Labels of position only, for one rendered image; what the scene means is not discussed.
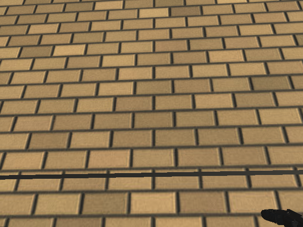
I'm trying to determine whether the robot right hand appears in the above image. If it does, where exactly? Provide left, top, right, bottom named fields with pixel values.
left=261, top=209, right=303, bottom=227

